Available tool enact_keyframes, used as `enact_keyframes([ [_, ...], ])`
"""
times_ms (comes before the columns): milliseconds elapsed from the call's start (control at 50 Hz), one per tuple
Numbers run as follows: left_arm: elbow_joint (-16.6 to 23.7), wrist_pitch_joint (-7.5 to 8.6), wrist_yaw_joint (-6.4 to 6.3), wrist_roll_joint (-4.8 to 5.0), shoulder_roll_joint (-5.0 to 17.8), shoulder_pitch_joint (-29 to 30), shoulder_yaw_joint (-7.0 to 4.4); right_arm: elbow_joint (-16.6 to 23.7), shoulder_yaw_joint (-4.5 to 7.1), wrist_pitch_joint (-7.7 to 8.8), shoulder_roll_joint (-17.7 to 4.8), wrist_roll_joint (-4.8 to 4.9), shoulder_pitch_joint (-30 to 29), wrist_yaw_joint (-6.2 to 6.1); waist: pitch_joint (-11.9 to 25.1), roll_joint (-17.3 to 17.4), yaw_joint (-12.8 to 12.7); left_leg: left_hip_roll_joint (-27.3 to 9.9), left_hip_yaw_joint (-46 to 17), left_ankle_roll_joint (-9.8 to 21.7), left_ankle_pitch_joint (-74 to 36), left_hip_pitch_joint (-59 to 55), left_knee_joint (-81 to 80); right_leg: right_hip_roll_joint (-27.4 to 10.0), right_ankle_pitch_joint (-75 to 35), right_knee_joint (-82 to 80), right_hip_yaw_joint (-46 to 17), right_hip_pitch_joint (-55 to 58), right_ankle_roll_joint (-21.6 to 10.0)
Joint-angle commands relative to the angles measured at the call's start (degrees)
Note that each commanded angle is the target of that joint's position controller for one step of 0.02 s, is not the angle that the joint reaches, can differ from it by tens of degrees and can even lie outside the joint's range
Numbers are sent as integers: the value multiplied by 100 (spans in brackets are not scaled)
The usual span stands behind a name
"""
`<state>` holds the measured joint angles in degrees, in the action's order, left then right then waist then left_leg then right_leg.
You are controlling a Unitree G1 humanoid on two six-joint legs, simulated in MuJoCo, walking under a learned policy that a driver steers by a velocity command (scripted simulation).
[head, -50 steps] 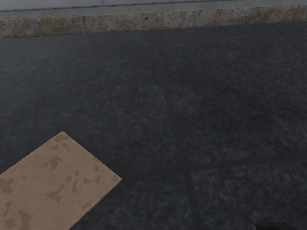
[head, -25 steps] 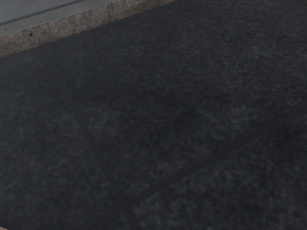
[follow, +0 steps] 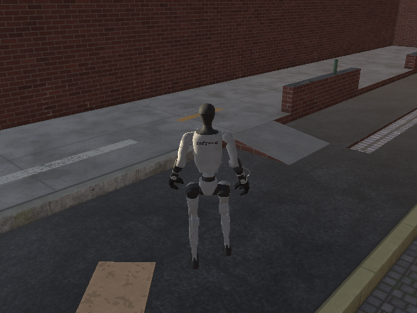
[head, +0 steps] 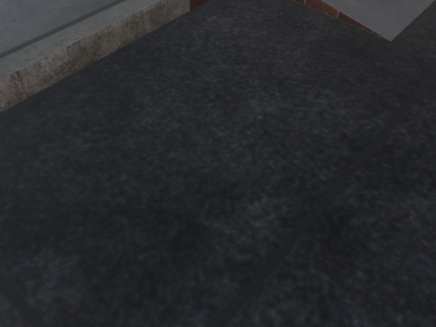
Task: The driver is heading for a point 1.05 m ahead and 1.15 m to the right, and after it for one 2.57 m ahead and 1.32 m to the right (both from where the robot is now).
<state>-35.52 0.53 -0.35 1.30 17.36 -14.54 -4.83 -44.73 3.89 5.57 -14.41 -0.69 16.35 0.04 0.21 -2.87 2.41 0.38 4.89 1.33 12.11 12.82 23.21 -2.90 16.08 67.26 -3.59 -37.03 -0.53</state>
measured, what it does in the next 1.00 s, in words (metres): walks ahead, turning right: right foot, then left foot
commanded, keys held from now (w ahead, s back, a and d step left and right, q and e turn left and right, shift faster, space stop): w+e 0.02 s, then w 0.50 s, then w+e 0.48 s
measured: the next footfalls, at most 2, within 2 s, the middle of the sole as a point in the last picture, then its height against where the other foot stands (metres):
right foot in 0.28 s outside the picture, level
left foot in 0.78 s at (204, 291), level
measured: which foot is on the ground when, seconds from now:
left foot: down 0.00-0.30, up 0.32-0.76, down 0.78-1.00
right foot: up 0.00-0.26, down 0.28-0.80, up 0.82-1.00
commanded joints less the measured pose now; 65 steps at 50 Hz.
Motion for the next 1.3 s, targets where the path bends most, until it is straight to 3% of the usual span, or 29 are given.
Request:
enact_keyframes([
  [20, 456, 38, 16, -23, 146, 227, -22, 227, 217, 113, -868, 2, -260, -30, -59, 719, -106, -1629, -1168, 949, -911, -620, -1321, -333, -552, -514, -278, -776, 73],
  [120, 535, 156, 174, -18, -55, 1057, 102, -46, 226, 23, -1045, 112, -25, -21, -256, 631, 158, -1438, -351, 842, -1167, -651, -1377, -185, -1524, -2319, 147, -148, 2],
  [200, 716, 197, 280, 11, 38, 1531, 101, -278, 278, -84, -1283, 259, 290, 14, -458, 710, 222, -1706, -318, 803, -1446, -1136, -1229, -56, -1024, -3143, 403, 165, -214],
  [240, 677, 208, 285, -43, 227, 1242, 7, -352, 305, -145, -1422, 315, 248, 5, -246, 849, -77, -1716, -157, 699, -2993, -1343, -609, 209, -643, -3523, 640, 879, -443],
  [280, 186, 182, 207, -88, 725, -368, -280, -382, 196, -162, -1195, 274, 282, -31, 751, 697, -898, -1276, 346, 360, -3784, -495, 1437, 426, -1117, -3766, 665, 3493, -764],
  [300, 61, 140, 91, -114, 1309, -1222, -411, -135, 12, -106, -710, 30, 325, -19, 1528, -384, -1073, -789, 497, 23, -1257, 1365, 3607, -1004, -1153, -3716, -1392, 5428, -1309],
  [320, 84, 185, 115, -75, 1425, -1151, -351, -77, -100, 40, -502, 102, 590, 25, 2288, -1293, -785, -1, -408, -132, 2081, 2701, 5106, -2014, -496, -4721, -3944, 6097, -2123],
  [340, 78, 229, 153, -90, 950, -979, -218, -30, 60, 122, -1028, 291, 165, 71, 1821, -625, -928, -342, -893, -88, 1857, 3304, 5483, -1830, -256, -4859, -3439, 5743, -1893],
  [360, 51, 259, 154, -83, 737, -698, -143, 108, 44, 157, -1013, 359, -252, 84, 1104, -531, -837, -568, -769, -10, 1407, 3454, 5335, -1553, -543, -4870, -2502, 4999, -1667],
  [380, 31, 280, 167, -82, 583, -332, -86, 92, 33, 152, -919, 258, -387, 47, 684, -100, -609, -780, -735, -16, 959, 3234, 4933, -1287, -927, -4997, -1921, 4191, -1501],
  [400, 44, 313, 178, -110, 405, -71, -31, 67, 65, 104, -923, 159, -367, 30, 461, -151, -415, -912, -780, -47, 662, 2916, 4576, -1106, -1294, -5177, -1557, 3601, -1422],
  [420, 48, 341, 177, -147, 323, 84, -8, 20, 61, 35, -855, 153, -216, 49, 369, -202, -236, -970, -816, -73, 448, 2610, 4439, -1000, -1388, -5387, -1370, 3210, -1408],
  [480, -101, 465, 146, -128, 419, 101, -42, 23, 25, -120, -637, 121, -251, 38, 159, -70, -77, -957, -782, -227, -20, 2565, 3896, -963, -1767, -5791, -941, 2769, -1501],
  [580, -424, 441, 30, -67, 585, -312, -88, 336, -70, -64, -437, 61, -1341, 82, -236, 18, -381, -698, -686, -328, -1553, 2451, 1871, -658, -1687, -5922, -382, 2617, -1276],
  [680, -699, 363, -29, 36, 746, -731, -159, 561, -62, 29, -570, 132, -1995, 219, -367, -45, -543, -416, -807, -264, -1683, 2014, 783, -870, -1150, -5535, -689, 2990, -1133],
  [740, -769, 274, -64, 0, 787, -720, -197, 503, 27, 96, -795, 130, -1660, 238, -213, -241, -310, -293, -748, -88, -1005, 1394, 507, -979, -1417, -4985, -991, 3276, -966],
  [760, -767, 243, -68, -23, 718, -694, -171, 367, 108, 114, -921, 117, -1166, 212, 44, -235, -48, -174, -600, 29, -818, 686, 356, -766, -1964, -4428, -905, 3222, -846],
  [780, -722, 233, -62, -78, 479, -712, -80, 200, 220, 141, -1190, 60, -347, 166, 699, -78, 306, -510, -821, 257, -941, -646, 551, -402, -1932, -3252, -667, 2741, -651],
  [800, -548, 271, -65, -84, 4, -1172, 57, 116, 341, 135, -1695, -71, 440, 113, 1728, 1053, 344, -1876, -2619, 878, -468, -2885, 544, 317, -364, -1090, -140, 922, -244],
  [820, -534, 349, -64, 42, -35, -1468, 98, 9, 326, 82, -1581, -19, 698, 153, 2261, 2299, 282, -2474, -4712, 1390, 849, -3514, -380, 616, 1787, 239, -363, -284, -90],
  [840, -563, 358, -66, 145, 541, -1131, -54, 79, 191, 64, -1104, 54, 384, 145, 1492, 1582, 342, -2347, -4281, 1179, 1571, -2956, -598, 295, 1476, 831, -632, -797, -93],
  [860, -458, 337, -71, 129, 654, -646, -86, 123, 125, 39, -870, 63, 59, 116, 897, 1154, 298, -2186, -3426, 966, 1416, -2214, -658, 32, 995, 845, -430, -874, -122],
  [880, -404, 311, -79, 72, 590, -410, -88, 111, 79, 29, -730, 26, -293, 107, 477, 886, 133, -1957, -2809, 886, 866, -1440, -826, -165, 579, 590, -340, -660, -123],
  [920, -415, 189, -64, 44, 409, -451, -116, 75, 39, 64, -547, -35, -635, 86, 139, 1070, -157, -1660, -1933, 791, 148, -576, -1157, -432, 137, 177, -354, -131, -131],
  [1020, -236, 29, -50, -2, 158, -115, -73, -137, 159, 149, -810, -9, -563, 25, -124, 690, -221, -1661, -796, 937, -1036, -471, -1540, -514, -719, -635, -327, -395, -6],
  [1120, -10, 100, 154, -10, 15, 741, 21, -231, 215, 39, -1035, 38, -365, -51, -357, 567, 74, -1530, 129, 786, -1339, -738, -1599, -419, -1803, -2227, 187, -156, -45],
  [1200, 258, 82, 281, 2, 55, 1289, 39, -355, 287, -108, -1238, 151, -73, -52, -574, 547, 213, -1742, 397, 690, -1579, -1425, -1411, -325, -1456, -2891, 450, -198, -219],
  [1260, 323, 44, 316, -38, 312, 1049, -84, -347, 365, -219, -1471, 263, -144, -69, -266, 769, -103, -1770, 674, 530, -3929, -1812, -461, 109, -585, -3065, 874, 539, -524],
  [1300, -80, 10, 252, -9, 789, -469, -376, -300, 338, -294, -1423, 305, -279, -91, 548, 655, -969, -1444, 969, 268, -4730, -1238, 1642, 654, -771, -3560, 1081, 2685, -896],
])
Velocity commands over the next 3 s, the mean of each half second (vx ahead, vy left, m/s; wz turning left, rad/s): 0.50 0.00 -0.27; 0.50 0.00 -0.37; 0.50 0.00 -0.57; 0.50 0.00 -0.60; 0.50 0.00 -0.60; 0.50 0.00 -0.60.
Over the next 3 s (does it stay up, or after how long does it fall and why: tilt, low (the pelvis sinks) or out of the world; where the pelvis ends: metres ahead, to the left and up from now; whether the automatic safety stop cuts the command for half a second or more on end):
stays up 1.22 -0.89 0.00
